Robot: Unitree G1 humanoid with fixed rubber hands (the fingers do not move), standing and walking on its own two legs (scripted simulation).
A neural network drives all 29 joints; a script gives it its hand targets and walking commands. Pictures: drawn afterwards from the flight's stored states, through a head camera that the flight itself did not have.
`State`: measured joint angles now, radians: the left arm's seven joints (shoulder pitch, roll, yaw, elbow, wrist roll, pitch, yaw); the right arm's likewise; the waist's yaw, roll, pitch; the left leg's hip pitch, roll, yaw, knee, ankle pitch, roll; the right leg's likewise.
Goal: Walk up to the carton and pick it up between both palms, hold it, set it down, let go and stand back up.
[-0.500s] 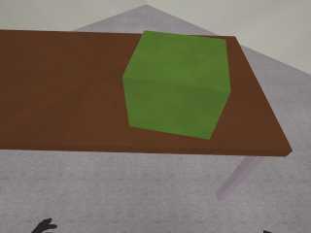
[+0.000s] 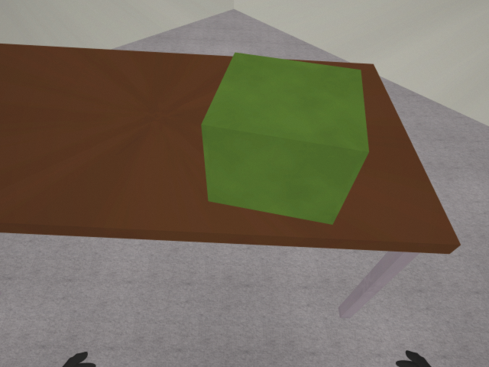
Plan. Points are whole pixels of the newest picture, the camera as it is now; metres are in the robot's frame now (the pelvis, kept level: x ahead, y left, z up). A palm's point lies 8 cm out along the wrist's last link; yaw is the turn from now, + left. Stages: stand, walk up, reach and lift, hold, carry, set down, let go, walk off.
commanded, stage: walk up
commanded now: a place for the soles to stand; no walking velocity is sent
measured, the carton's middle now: (282, 137) +0.59 -0.07 +0.02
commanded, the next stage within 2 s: none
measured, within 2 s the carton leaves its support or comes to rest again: neither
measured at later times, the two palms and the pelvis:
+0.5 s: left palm (88, 357) +0.15 +0.26 -0.10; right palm out of the picture +0.03 -0.41 -0.08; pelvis +0.03 -0.06 +0.00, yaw -1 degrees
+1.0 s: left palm out of the picture +0.13 +0.21 -0.08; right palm out of the picture +0.13 -0.46 -0.14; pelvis +0.09 -0.14 -0.01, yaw +2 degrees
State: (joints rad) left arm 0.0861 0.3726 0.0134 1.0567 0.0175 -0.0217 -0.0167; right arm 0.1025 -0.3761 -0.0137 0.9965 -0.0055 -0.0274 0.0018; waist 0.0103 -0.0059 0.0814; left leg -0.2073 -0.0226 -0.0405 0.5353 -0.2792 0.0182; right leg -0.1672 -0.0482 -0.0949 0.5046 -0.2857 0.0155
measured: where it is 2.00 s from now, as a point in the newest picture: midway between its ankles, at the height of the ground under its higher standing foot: outside the picture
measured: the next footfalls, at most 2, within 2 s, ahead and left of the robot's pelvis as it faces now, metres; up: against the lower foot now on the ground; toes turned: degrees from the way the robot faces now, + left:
right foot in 0.58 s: +0.21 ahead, -0.24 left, +0.00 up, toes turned -6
left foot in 1.18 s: +0.14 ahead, +0.09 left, +0.00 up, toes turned +2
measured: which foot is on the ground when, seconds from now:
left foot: down 0.00-0.60, up 0.62-1.00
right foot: down 0.00-0.28, up 0.30-0.56, down 0.58-1.00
